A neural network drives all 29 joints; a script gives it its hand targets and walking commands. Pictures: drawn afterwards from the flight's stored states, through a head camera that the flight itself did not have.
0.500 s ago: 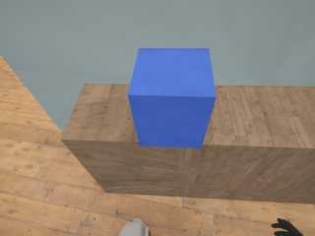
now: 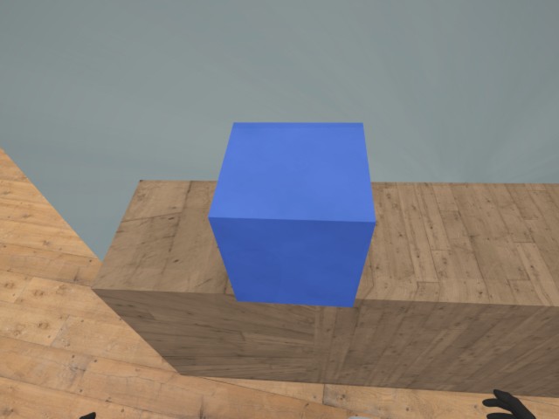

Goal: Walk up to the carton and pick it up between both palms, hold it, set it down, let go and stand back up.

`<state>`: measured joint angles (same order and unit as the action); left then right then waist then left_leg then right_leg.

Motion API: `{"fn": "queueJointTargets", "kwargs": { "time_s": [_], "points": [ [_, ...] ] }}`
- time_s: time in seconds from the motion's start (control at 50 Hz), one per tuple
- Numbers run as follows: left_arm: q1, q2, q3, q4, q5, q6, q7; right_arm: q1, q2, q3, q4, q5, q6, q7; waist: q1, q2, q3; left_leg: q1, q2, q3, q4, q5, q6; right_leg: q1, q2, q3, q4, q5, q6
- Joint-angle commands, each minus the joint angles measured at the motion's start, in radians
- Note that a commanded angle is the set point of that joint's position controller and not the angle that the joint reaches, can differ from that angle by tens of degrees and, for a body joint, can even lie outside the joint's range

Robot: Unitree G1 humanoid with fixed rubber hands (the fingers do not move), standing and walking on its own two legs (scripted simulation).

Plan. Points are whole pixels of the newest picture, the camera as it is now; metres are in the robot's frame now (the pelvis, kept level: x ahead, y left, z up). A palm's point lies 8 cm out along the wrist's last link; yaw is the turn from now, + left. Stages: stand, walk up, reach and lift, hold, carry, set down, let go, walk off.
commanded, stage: walk up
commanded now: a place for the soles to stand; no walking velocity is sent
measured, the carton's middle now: (295, 218) +0.43 -0.01 +0.01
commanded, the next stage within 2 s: reach and lift in 1.40 s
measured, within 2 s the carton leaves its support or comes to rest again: neither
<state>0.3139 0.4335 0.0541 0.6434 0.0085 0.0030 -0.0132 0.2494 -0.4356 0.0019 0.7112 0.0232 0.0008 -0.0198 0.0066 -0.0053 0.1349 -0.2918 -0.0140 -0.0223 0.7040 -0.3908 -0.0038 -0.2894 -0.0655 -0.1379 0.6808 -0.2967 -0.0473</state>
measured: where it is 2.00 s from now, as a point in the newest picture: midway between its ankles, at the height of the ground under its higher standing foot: outside the picture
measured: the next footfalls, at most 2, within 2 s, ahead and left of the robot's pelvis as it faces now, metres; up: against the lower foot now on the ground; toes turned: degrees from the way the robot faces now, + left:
none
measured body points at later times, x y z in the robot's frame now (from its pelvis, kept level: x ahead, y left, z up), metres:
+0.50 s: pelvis +0.00 +0.00 +0.00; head +0.02 -0.01 +0.45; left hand +0.15 +0.32 -0.06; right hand +0.09 -0.32 -0.11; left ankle +0.01 +0.15 -0.72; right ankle +0.04 -0.08 -0.72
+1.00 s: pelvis +0.01 +0.01 +0.01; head +0.02 -0.01 +0.46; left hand +0.15 +0.33 -0.06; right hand +0.10 -0.31 -0.11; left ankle +0.01 +0.15 -0.72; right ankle +0.04 -0.08 -0.72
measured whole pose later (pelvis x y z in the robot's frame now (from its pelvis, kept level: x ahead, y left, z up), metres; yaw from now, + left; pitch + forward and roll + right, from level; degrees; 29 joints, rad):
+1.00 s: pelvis +0.01 +0.01 +0.01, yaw +0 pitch -2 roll +2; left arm 0.18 0.43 0.03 0.72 0.00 -0.01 -0.02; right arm 0.24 -0.44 0.00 0.85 0.02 0.00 0.00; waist 0.01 0.00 0.06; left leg -0.21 -0.01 -0.02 0.53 -0.28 -0.03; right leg -0.29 -0.06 -0.14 0.59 -0.27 -0.04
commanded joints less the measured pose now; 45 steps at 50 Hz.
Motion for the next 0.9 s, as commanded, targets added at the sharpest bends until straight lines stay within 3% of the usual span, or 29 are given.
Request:
{"fn": "queueJointTargets", "kwargs": {
  "time_s": [0.0,0.02,0.06,0.08,0.1,0.14,0.16,0.22,0.24,0.26,0.28,0.36,0.38,0.4,0.42,0.44,0.48,0.5,0.52,0.6,0.62,0.66,0.68,0.74,0.78,0.8,0.82,0.84,0.88],
  "points": [
    [-0.075,0.222,0.042,-0.039,-0.018,-0.031,0.024,-0.042,-0.172,-0.053,-0.038,0.005,0.010,0.000,0.002,-0.060,-0.067,-0.005,0.033,-0.093,0.008,-0.068,0.010,0.040,-0.290,0.310,-0.346,0.180,-0.080],
    [-0.098,0.208,0.030,-0.046,-0.027,-0.033,0.021,-0.015,-0.164,-0.053,-0.030,-0.004,0.001,-0.003,-0.010,-0.092,-0.084,0.039,0.043,-0.059,-0.070,0.077,0.016,0.023,-0.256,0.256,-0.335,0.202,-0.074],
    [-0.106,0.220,0.026,-0.032,-0.030,-0.036,0.016,-0.027,-0.171,-0.049,-0.010,0.001,-0.014,0.000,-0.028,-0.055,-0.155,0.146,0.081,-0.086,-0.146,0.270,0.029,0.027,-0.222,0.211,-0.264,0.327,-0.029],
    [-0.125,0.203,0.018,-0.034,-0.020,-0.033,0.013,-0.056,-0.178,-0.051,-0.019,-0.008,-0.013,0.002,-0.008,-0.069,-0.157,0.130,0.092,-0.079,-0.152,0.294,0.020,0.025,-0.192,0.183,-0.259,0.248,-0.004],
    [-0.127,0.188,0.022,-0.042,-0.018,-0.029,0.010,-0.064,-0.182,-0.054,0.003,-0.004,-0.009,0.003,0.001,-0.078,-0.128,0.075,0.077,-0.052,-0.155,0.207,0.020,0.042,-0.195,0.196,-0.301,0.116,0.019],
    [-0.153,0.217,0.021,-0.036,-0.020,-0.020,0.011,-0.060,-0.166,-0.053,0.000,-0.001,-0.002,0.007,-0.008,-0.102,-0.098,0.105,0.076,-0.055,-0.173,0.182,0.012,-0.013,-0.200,0.234,-0.367,-0.042,0.008],
    [-0.168,0.200,0.026,-0.045,-0.020,-0.024,0.014,-0.061,-0.165,-0.052,0.015,0.003,-0.006,0.008,-0.001,-0.055,-0.112,0.090,0.081,-0.060,-0.203,0.202,0.011,0.033,-0.211,0.222,-0.335,0.010,-0.002],
    [-0.146,0.198,0.018,-0.020,-0.028,-0.022,0.008,-0.089,-0.160,-0.040,0.026,-0.002,-0.018,0.003,0.012,-0.025,-0.173,0.112,0.092,-0.062,-0.183,0.264,0.024,0.080,-0.187,0.197,-0.325,0.084,0.001],
    [-0.163,0.203,0.023,-0.004,-0.027,-0.023,0.007,-0.072,-0.170,-0.040,0.039,0.008,-0.021,0.006,0.012,-0.102,-0.148,0.087,0.086,-0.063,-0.188,0.275,0.013,0.105,-0.188,0.188,-0.340,0.072,0.014],
    [-0.191,0.174,0.018,-0.009,-0.023,-0.021,0.005,-0.081,-0.173,-0.047,0.041,-0.007,-0.020,0.008,0.010,-0.042,-0.148,0.096,0.078,-0.034,-0.194,0.260,0.018,0.084,-0.195,0.191,-0.329,0.078,-0.018],
    [-0.192,0.194,0.022,-0.016,-0.031,-0.018,0.004,-0.060,-0.174,-0.039,0.049,0.004,-0.019,0.007,0.006,-0.048,-0.178,0.112,0.104,-0.055,-0.230,0.266,0.024,0.101,-0.185,0.180,-0.318,0.007,-0.014],
    [-0.202,0.188,0.019,-0.002,-0.028,-0.015,0.008,-0.069,-0.164,-0.031,0.071,0.007,-0.022,0.007,0.010,-0.079,-0.174,0.069,0.109,-0.067,-0.209,0.311,0.029,0.157,-0.176,0.149,-0.300,0.112,-0.002],
    [-0.200,0.179,0.012,0.002,-0.032,-0.018,0.004,-0.077,-0.172,-0.026,0.053,0.000,-0.028,0.005,0.005,-0.004,-0.202,0.089,0.124,-0.077,-0.222,0.370,0.034,0.146,-0.160,0.158,-0.289,0.157,-0.007],
    [-0.212,0.167,0.006,0.015,-0.030,-0.019,0.004,-0.078,-0.163,-0.026,0.080,0.002,-0.029,0.008,0.004,-0.057,-0.169,0.084,0.122,-0.091,-0.235,0.370,0.029,0.157,-0.153,0.164,-0.288,0.188,0.005],
    [-0.198,0.182,0.026,0.008,-0.031,-0.017,0.006,-0.077,-0.155,-0.022,0.069,0.014,-0.028,0.006,0.011,-0.030,-0.215,0.063,0.132,-0.079,-0.227,0.348,0.037,0.203,-0.153,0.157,-0.289,0.154,0.002],
    [-0.208,0.173,0.016,0.016,-0.024,-0.013,0.001,-0.076,-0.173,-0.031,0.069,-0.001,-0.020,0.010,0.012,-0.064,-0.172,0.061,0.119,-0.067,-0.223,0.338,0.029,0.152,-0.166,0.159,-0.296,0.128,0.002],
    [-0.213,0.197,0.022,0.019,-0.030,-0.009,0.000,-0.081,-0.153,-0.019,0.066,0.004,-0.027,0.008,-0.007,-0.006,-0.175,0.067,0.123,-0.064,-0.238,0.288,0.024,0.133,-0.158,0.170,-0.314,0.070,0.011],
    [-0.220,0.171,0.023,0.022,-0.025,-0.014,0.007,-0.087,-0.171,-0.030,0.072,0.003,-0.024,0.012,0.005,-0.060,-0.163,0.066,0.108,-0.074,-0.237,0.266,0.032,0.127,-0.152,0.152,-0.325,0.008,0.004],
    [-0.241,0.185,0.018,0.016,-0.022,-0.014,0.003,-0.112,-0.165,-0.030,0.067,0.001,-0.019,0.013,0.006,-0.012,-0.129,0.052,0.108,-0.065,-0.243,0.242,0.025,0.088,-0.169,0.179,-0.344,-0.036,0.001],
    [-0.227,0.183,0.026,0.025,-0.017,-0.020,-0.002,-0.058,-0.161,-0.038,0.072,-0.010,-0.023,0.021,-0.005,-0.045,-0.142,0.058,0.093,-0.088,-0.274,0.098,0.055,0.085,-0.179,0.204,-0.388,-0.235,-0.001],
    [-0.227,0.185,0.024,0.035,-0.021,-0.024,-0.003,-0.075,-0.155,-0.038,0.086,-0.008,-0.020,0.023,0.002,-0.025,-0.129,0.045,0.098,-0.099,-0.287,0.126,0.050,0.101,-0.166,0.184,-0.388,-0.208,0.002],
    [-0.226,0.175,0.018,0.045,-0.010,-0.033,0.001,-0.092,-0.151,-0.043,0.080,-0.015,-0.019,0.026,0.016,-0.082,-0.130,0.038,0.091,-0.073,-0.256,0.149,0.040,0.100,-0.174,0.199,-0.410,-0.242,-0.005],
    [-0.229,0.191,0.025,0.052,-0.010,-0.030,0.000,-0.064,-0.152,-0.042,0.087,-0.007,-0.021,0.028,0.003,-0.051,-0.140,0.057,0.084,-0.068,-0.264,0.139,0.033,0.094,-0.187,0.216,-0.423,-0.279,-0.002],
    [-0.198,0.204,0.027,0.073,-0.013,-0.041,0.007,-0.078,-0.170,-0.040,0.100,-0.005,-0.024,0.028,0.009,-0.095,-0.187,0.080,0.087,-0.064,-0.246,0.187,0.045,0.145,-0.182,0.202,-0.413,-0.130,-0.002],
    [-0.193,0.180,0.011,0.054,-0.023,-0.038,0.008,-0.080,-0.158,-0.035,0.095,-0.006,-0.028,0.033,0.004,-0.025,-0.159,0.094,0.105,-0.064,-0.264,0.225,0.039,0.113,-0.191,0.196,-0.389,-0.007,-0.003],
    [-0.216,0.196,0.012,0.074,-0.028,-0.034,0.003,-0.074,-0.154,-0.030,0.101,-0.005,-0.030,0.031,-0.018,-0.035,-0.178,0.105,0.104,-0.078,-0.273,0.247,0.047,0.120,-0.163,0.170,-0.363,0.034,0.005],
    [-0.235,0.161,0.005,0.038,-0.016,-0.038,0.001,-0.054,-0.153,-0.031,0.110,-0.013,-0.029,0.027,-0.011,-0.078,-0.197,0.122,0.108,-0.081,-0.267,0.248,0.050,0.124,-0.165,0.164,-0.361,0.036,0.002],
    [-0.215,0.176,0.008,0.058,-0.022,-0.038,0.007,-0.074,-0.152,-0.033,0.108,-0.017,-0.027,0.028,-0.001,-0.010,-0.221,0.091,0.115,-0.064,-0.276,0.274,0.048,0.185,-0.164,0.151,-0.338,0.064,0.005],
    [-0.222,0.167,0.011,0.068,-0.022,-0.039,0.004,-0.085,-0.161,-0.029,0.098,-0.011,-0.027,0.025,0.009,-0.035,-0.197,0.079,0.117,-0.086,-0.276,0.288,0.044,0.184,-0.154,0.140,-0.341,0.112,0.007]
  ]
}}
